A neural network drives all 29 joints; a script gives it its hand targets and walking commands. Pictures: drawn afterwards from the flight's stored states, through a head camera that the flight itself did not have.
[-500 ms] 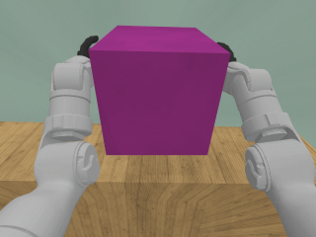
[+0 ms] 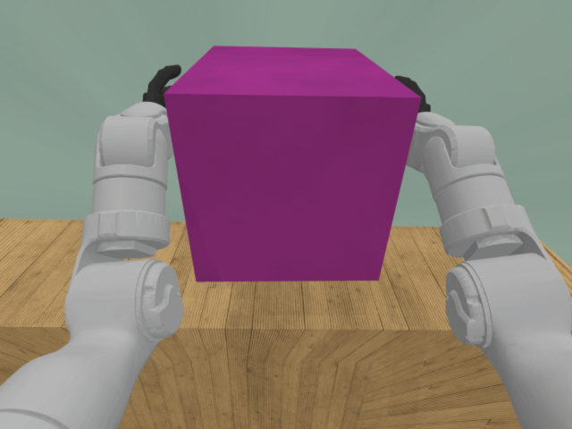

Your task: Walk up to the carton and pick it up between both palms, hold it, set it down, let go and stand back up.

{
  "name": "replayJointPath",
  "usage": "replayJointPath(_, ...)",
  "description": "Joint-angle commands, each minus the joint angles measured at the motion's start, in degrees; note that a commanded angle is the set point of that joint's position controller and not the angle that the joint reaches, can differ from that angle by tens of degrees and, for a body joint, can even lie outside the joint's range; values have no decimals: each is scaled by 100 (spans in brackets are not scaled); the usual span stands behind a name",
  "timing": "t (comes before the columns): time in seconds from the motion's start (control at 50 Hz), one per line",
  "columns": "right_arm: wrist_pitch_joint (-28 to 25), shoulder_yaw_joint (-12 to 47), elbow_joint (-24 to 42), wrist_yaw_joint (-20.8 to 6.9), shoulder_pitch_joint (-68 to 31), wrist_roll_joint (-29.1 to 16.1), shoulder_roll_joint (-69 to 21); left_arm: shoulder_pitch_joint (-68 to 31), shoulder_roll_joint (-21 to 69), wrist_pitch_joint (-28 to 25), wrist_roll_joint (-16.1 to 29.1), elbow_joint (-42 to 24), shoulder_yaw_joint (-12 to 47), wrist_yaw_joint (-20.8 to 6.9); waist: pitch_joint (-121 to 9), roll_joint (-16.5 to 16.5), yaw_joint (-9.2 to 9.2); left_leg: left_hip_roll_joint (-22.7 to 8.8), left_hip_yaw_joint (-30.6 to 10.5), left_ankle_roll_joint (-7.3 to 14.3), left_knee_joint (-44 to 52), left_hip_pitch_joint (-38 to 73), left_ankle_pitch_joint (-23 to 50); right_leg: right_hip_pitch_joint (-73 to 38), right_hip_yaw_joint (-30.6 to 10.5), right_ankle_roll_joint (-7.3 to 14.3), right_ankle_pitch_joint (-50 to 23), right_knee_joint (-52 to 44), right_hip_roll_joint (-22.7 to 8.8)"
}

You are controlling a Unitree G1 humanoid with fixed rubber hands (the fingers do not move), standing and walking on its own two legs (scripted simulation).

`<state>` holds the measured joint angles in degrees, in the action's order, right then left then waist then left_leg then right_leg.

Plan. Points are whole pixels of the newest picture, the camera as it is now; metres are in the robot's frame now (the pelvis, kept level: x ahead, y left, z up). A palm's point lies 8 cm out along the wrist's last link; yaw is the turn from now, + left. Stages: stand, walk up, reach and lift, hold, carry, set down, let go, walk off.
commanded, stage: hold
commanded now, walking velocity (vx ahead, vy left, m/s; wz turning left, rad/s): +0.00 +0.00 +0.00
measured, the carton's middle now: (286, 149) +0.41 +0.01 +0.29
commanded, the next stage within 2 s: set down in 1.86 s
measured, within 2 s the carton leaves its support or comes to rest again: neither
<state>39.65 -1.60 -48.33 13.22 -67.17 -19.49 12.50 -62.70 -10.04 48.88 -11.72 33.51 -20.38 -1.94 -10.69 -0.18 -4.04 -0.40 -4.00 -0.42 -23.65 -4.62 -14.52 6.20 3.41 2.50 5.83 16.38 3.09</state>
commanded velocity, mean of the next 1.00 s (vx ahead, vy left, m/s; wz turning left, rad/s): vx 0.00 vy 0.00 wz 0.00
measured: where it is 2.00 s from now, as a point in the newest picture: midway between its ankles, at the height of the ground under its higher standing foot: outside the picture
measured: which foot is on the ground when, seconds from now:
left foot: down 0.00-1.00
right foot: down 0.00-1.00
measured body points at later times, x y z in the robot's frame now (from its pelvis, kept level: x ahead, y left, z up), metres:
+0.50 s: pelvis +0.00 +0.00 +0.00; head -0.10 +0.01 +0.44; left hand +0.38 +0.17 +0.34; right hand +0.38 -0.15 +0.33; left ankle -0.01 +0.12 -0.75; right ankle +0.04 -0.09 -0.75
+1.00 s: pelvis +0.00 +0.00 +0.00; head -0.09 +0.02 +0.44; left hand +0.39 +0.18 +0.34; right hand +0.39 -0.15 +0.33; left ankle -0.01 +0.12 -0.75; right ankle +0.04 -0.09 -0.75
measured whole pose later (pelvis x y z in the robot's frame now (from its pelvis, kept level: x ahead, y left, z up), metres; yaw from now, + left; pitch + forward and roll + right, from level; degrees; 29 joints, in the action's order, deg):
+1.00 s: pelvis +0.00 +0.00 +0.00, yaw +0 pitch -4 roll -2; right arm 39.1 -1.3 -49.9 13.5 -68.5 -19.9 12.3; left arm -65.2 -11.9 48.7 -10.4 36.6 -19.6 -1.6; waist -10.4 -0.3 -3.9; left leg -0.4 -4.0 -0.3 -23.4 -5.5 -14.4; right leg 6.7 3.3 2.3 5.3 15.4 3.1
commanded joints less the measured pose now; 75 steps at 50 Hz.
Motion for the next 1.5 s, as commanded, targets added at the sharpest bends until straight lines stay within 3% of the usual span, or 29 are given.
replayJointPath(0.0,-293,944,1954,-750,-5156,-1066,-3593,-4029,3415,-197,1015,-463,1545,-850,-1524,-164,41,173,-5,-107,653,-1498,947,-2084,-516,-208,-932,126,-15)
replayJointPath(0.02,-231,854,1637,-752,-4932,-1062,-3532,-4177,3351,-226,1054,-521,1576,-850,-1339,-267,-78,161,-24,-169,674,-1456,966,-1992,-515,-194,-925,123,-9)
replayJointPath(0.08,-304,941,1978,-747,-5211,-1031,-3765,-4170,3211,-266,1048,-411,1380,-880,-1500,45,94,236,47,-5,648,-1526,802,-1990,-570,-293,-769,48,-101)
replayJointPath(0.12,-284,930,1951,-707,-5081,-1098,-3690,-4117,3289,-247,1039,-547,1553,-853,-1499,-236,-7,231,21,-80,594,-1425,1021,-1974,-591,-247,-958,60,-96)
replayJointPath(0.16,-293,944,2073,-670,-5222,-1033,-3662,-3997,3284,-209,976,-207,1434,-878,-1331,-155,49,250,43,-28,638,-1589,737,-1988,-582,-250,-783,4,-105)
replayJointPath(0.18,-284,850,1947,-682,-5023,-1034,-3593,-4101,3454,-254,1094,-596,1697,-868,-1480,-385,-143,172,-9,-137,653,-1471,909,-1979,-538,-196,-907,88,-40)
replayJointPath(0.2,-274,953,1905,-700,-5039,-1040,-3612,-4015,3358,-236,1005,-440,1528,-865,-1304,-238,33,194,15,-96,655,-1517,907,-1993,-541,-208,-890,65,-52)
replayJointPath(0.22,-323,1019,2152,-687,-5134,-1061,-3700,-4073,3366,-269,1098,-577,1592,-869,-1649,-86,-18,222,1,-73,624,-1482,869,-2124,-542,-262,-1001,98,-57)
replayJointPath(0.24,-323,918,2196,-682,-5128,-1059,-3641,-4146,3405,-280,1171,-685,1737,-857,-1678,-243,-112,213,-17,-108,631,-1485,837,-2155,-530,-242,-1010,128,-45)
replayJointPath(0.28,-276,870,1960,-683,-5039,-974,-3602,-4165,3386,-255,1083,-536,1647,-868,-1424,-250,-93,198,5,-104,697,-1525,716,-2011,-511,-247,-809,95,-63)
replayJointPath(0.32,-290,997,2033,-694,-5116,-1034,-3633,-3961,3286,-221,985,-439,1475,-859,-1471,-102,76,210,29,-47,680,-1489,849,-2081,-510,-249,-876,95,-36)
replayJointPath(0.36,-310,933,2202,-663,-5125,-1065,-3657,-4235,3426,-271,1186,-815,1816,-838,-1708,-332,-130,217,-3,-127,606,-1420,904,-2064,-519,-254,-980,124,-55)
replayJointPath(0.38,-317,1019,2270,-653,-5327,-1046,-3721,-4028,3299,-212,1044,-387,1510,-842,-1505,-89,93,271,48,-12,601,-1506,779,-2024,-560,-299,-916,48,-106)
replayJointPath(0.4,-294,926,2181,-641,-5203,-999,-3688,-4022,3287,-228,1038,-418,1562,-861,-1516,-55,-57,265,34,-25,623,-1458,752,-1958,-535,-318,-875,32,-96)
replayJointPath(0.44,-267,912,2056,-644,-5058,-1010,-3672,-4141,3388,-274,1087,-594,1652,-905,-1532,-208,-104,224,15,-92,660,-1478,782,-2011,-516,-276,-811,99,-44)
replayJointPath(0.46,-264,973,2164,-645,-5168,-1052,-3696,-4075,3329,-247,1052,-583,1584,-896,-1565,-195,14,255,44,-79,596,-1493,935,-2070,-546,-270,-923,86,-63)
replayJointPath(0.5,-221,950,2040,-641,-5091,-1073,-3686,-4053,3284,-215,1012,-501,1565,-888,-1468,-172,-44,247,32,-69,645,-1489,805,-2100,-540,-274,-855,87,-43)
replayJointPath(0.54,-241,814,2035,-647,-5016,-1037,-3505,-4078,3512,-202,1141,-630,1826,-907,-1513,-504,-207,182,2,-190,666,-1535,787,-2102,-540,-190,-904,137,-41)
replayJointPath(0.62,-195,866,1773,-695,-4958,-1014,-3502,-4005,3390,-185,1029,-547,1609,-903,-1203,-289,-87,142,-3,-141,713,-1538,773,-1997,-513,-203,-858,117,-26)
replayJointPath(0.64,-238,950,2026,-703,-5104,-1052,-3612,-4019,3359,-195,1034,-580,1582,-904,-1426,-182,11,184,-14,-92,686,-1569,792,-2073,-514,-246,-836,114,-50)
replayJointPath(0.7,-217,998,1930,-708,-5024,-1099,-3707,-4198,3301,-220,1039,-702,1537,-890,-1420,-166,26,200,15,-97,679,-1539,859,-2053,-535,-260,-873,134,-66)
replayJointPath(0.72,-206,949,1839,-717,-4952,-1101,-3703,-4290,3391,-229,1082,-845,1659,-872,-1464,-338,-60,175,-5,-139,668,-1466,966,-2004,-542,-231,-959,170,-45)
replayJointPath(0.78,-203,823,1704,-750,-5020,-982,-3541,-4220,3401,-180,1029,-509,1646,-887,-1232,-410,-83,161,-7,-134,755,-1680,558,-1932,-520,-201,-653,123,-30)
replayJointPath(0.8,-246,987,1891,-765,-5133,-1053,-3728,-4284,3365,-231,1051,-678,1573,-870,-1432,-263,59,191,0,-91,698,-1674,757,-2037,-523,-235,-835,163,-46)
replayJointPath(0.82,-176,745,1335,-762,-5171,-966,-3763,-4732,3068,-252,1108,-430,1614,-856,-1094,-273,-14,191,10,-138,708,-1515,670,-1620,-536,-253,-652,-2,-103)
replayJointPath(0.88,-262,819,1566,-774,-5325,-1068,-3813,-4621,3347,-326,1247,-392,1677,-796,-1534,-317,41,189,-1,-171,622,-1441,867,-1789,-563,-246,-872,23,-89)
replayJointPath(1.08,-277,915,1842,-667,-5164,-1104,-3603,-4251,3386,-328,1244,-395,1674,-858,-1657,-299,-135,170,-55,-224,624,-1294,1133,-2043,-533,-185,-1314,18,-41)
replayJointPath(1.26,-299,1023,1937,-727,-5210,-1162,-3713,-4395,3508,-328,1303,-665,1807,-744,-1712,-375,-65,167,-72,-238,588,-1250,1222,-1950,-511,-197,-1209,40,-5)
replayJointPath(1.48,-301,916,1665,-774,-5227,-1104,-3676,-4394,3462,-314,1237,-419,1699,-711,-1556,-315,-13,148,-53,-196,653,-1347,951,-1853,-555,-199,-975,-4,-28)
